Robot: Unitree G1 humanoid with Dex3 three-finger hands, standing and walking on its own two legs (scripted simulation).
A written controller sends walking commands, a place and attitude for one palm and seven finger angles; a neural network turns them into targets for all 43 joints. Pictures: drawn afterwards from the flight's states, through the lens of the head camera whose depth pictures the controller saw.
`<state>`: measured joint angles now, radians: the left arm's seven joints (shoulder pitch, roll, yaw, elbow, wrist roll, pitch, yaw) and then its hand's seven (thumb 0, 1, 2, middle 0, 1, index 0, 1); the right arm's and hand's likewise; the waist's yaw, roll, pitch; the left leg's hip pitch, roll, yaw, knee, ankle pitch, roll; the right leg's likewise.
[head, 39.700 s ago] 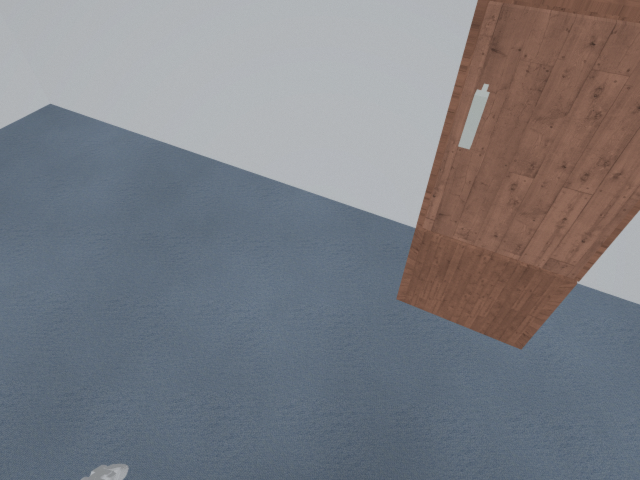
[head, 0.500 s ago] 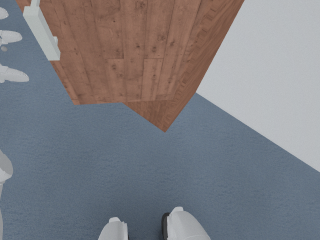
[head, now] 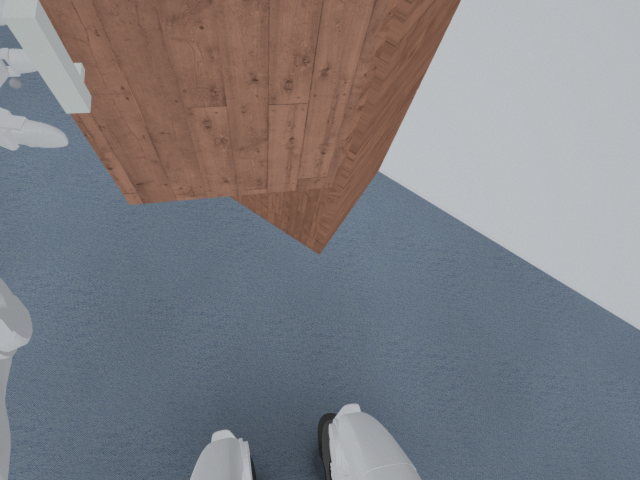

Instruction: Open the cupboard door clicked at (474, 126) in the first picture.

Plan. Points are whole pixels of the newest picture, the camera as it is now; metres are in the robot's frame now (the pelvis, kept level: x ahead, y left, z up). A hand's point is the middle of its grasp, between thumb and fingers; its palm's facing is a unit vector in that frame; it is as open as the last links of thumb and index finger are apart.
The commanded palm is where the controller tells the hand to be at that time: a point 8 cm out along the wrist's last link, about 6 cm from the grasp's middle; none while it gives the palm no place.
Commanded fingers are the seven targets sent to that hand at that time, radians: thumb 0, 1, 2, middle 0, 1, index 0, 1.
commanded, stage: slide the fingers in behind the handle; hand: left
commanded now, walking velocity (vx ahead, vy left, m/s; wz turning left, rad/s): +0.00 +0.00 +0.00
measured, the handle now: (55, 47) +0.59 +0.23 +0.10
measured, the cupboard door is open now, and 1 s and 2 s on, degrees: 43 43 43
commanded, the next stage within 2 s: close the thumb around the handle in 1.14 s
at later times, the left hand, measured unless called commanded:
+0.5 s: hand (48, 90) +0.52 +0.22 +0.11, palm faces +0.04 -1.00 -0.02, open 14.0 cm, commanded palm +0.50 +0.26 +0.10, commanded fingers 0.00 -0.50 0.30 -0.30 -1.20 -0.30 -1.20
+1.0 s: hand (73, 86) +0.53 +0.20 +0.11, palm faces +0.04 -1.00 -0.03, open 14.0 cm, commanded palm +0.51 +0.24 +0.10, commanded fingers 0.00 -0.50 0.30 -0.30 -1.20 -0.30 -1.20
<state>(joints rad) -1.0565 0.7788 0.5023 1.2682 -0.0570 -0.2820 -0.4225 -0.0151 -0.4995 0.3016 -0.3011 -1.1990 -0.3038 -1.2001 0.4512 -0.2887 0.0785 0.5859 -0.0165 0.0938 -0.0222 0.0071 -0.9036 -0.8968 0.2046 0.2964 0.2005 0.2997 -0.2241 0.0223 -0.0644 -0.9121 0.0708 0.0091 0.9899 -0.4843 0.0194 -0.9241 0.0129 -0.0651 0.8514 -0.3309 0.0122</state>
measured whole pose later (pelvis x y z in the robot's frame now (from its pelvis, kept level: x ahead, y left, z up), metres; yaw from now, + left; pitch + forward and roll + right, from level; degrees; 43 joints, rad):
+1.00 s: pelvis +0.00 -0.01 +0.00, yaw +1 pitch +21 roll -3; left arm -1.02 0.61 0.43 1.25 -0.06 -0.34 -0.27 -0.02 -0.50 0.30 -0.30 -1.20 -0.29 -1.20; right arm 0.44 -0.28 0.05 0.61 -0.02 0.07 0.00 0.01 -0.90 -0.90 0.20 0.30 0.20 0.30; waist -0.20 0.03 -0.08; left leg -0.86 0.06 0.01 0.96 -0.48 0.01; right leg -0.88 0.00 -0.06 0.86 -0.34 0.00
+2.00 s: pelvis +0.01 -0.01 +0.00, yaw +0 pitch +21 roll -3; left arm -0.98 0.59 0.45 1.21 -0.07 -0.35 -0.29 0.00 0.66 0.80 -0.33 -1.30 -0.33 -1.32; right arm 0.43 -0.28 0.05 0.60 -0.02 0.08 0.00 0.01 -0.90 -0.90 0.20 0.30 0.20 0.30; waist -0.19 0.03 -0.09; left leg -0.84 0.06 0.02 0.96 -0.48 0.01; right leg -0.87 0.01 -0.05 0.86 -0.35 0.01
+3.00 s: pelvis +0.03 -0.04 +0.03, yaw +3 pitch +6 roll +0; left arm 0.19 -0.09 -0.21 -0.04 0.08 -0.10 0.50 -0.01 0.61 0.67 -0.28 -1.23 -0.28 -1.26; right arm 0.16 -0.15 0.03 0.50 -0.06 0.10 0.02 0.01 -0.90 -0.90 0.20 0.30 0.20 0.30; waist 0.00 0.04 -0.10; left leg -0.40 0.04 0.01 0.73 -0.44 -0.03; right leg -0.47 0.00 -0.06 0.74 -0.38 -0.03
